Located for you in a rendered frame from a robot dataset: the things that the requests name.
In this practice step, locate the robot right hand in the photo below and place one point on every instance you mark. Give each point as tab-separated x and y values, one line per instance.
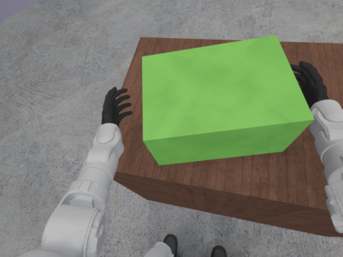
310	82

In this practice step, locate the robot right forearm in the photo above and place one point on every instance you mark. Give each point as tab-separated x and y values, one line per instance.
327	128

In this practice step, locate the robot right upper arm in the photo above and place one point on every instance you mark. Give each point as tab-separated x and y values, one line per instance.
334	193

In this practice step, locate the robot left hand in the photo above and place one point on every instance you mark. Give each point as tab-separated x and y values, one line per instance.
110	113

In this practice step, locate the pedestal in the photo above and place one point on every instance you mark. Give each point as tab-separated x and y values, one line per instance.
284	189

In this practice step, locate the robot left upper arm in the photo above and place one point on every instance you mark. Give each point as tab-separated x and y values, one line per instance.
73	231

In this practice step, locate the left robot shin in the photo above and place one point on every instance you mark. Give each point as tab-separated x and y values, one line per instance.
160	244

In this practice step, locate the carton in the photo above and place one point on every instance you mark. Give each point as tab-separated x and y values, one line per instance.
226	100

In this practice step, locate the robot left forearm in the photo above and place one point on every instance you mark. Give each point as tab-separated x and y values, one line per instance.
91	188

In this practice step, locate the right robot foot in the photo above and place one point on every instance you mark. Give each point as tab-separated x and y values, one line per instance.
218	251

